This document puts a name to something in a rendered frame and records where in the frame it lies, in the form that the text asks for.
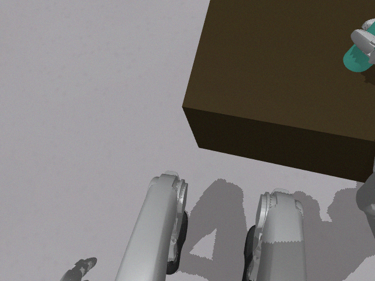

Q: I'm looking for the right robot arm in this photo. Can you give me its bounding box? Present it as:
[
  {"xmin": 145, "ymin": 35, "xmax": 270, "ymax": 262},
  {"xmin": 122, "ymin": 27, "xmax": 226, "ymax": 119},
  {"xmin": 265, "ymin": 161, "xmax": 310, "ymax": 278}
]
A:
[{"xmin": 356, "ymin": 157, "xmax": 375, "ymax": 238}]

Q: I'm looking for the left robot hand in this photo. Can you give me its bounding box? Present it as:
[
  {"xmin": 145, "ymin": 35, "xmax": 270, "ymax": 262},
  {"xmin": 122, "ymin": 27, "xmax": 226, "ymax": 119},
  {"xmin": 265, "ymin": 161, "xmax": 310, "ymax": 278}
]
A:
[{"xmin": 60, "ymin": 258, "xmax": 97, "ymax": 281}]

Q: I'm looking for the right robot hand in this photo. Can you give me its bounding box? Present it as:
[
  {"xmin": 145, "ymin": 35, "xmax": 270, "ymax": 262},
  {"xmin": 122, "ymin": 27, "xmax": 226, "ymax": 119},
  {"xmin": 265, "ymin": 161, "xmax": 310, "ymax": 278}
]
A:
[{"xmin": 350, "ymin": 18, "xmax": 375, "ymax": 64}]

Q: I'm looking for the left robot foot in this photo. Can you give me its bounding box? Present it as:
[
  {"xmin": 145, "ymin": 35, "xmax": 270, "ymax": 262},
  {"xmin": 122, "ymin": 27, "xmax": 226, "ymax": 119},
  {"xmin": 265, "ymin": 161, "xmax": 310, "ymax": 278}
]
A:
[{"xmin": 166, "ymin": 211, "xmax": 188, "ymax": 275}]

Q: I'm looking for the can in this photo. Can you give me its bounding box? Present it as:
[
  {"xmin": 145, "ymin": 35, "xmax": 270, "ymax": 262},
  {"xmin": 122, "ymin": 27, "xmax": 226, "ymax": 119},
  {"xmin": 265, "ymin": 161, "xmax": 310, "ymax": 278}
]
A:
[{"xmin": 343, "ymin": 22, "xmax": 375, "ymax": 72}]

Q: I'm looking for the right robot foot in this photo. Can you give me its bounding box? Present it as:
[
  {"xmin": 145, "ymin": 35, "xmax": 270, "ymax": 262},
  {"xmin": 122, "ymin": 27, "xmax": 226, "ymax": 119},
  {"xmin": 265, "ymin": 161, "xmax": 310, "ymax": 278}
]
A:
[{"xmin": 242, "ymin": 225, "xmax": 255, "ymax": 281}]

